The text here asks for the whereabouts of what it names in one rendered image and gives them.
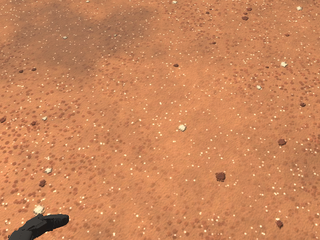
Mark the robot left hand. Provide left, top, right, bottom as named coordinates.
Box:
left=8, top=214, right=69, bottom=240

